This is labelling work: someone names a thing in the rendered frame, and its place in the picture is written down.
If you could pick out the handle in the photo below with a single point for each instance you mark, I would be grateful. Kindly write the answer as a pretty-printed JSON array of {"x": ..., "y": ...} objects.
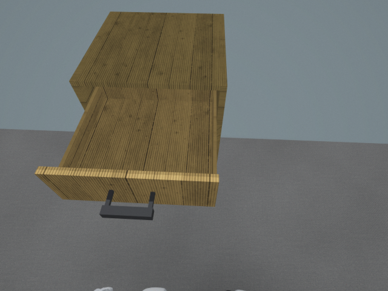
[{"x": 126, "y": 212}]

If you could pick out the cabinet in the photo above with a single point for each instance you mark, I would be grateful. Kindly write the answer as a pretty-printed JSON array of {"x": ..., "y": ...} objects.
[{"x": 157, "y": 51}]

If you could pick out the drawer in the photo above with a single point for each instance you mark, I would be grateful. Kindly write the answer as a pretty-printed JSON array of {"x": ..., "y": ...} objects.
[{"x": 135, "y": 141}]

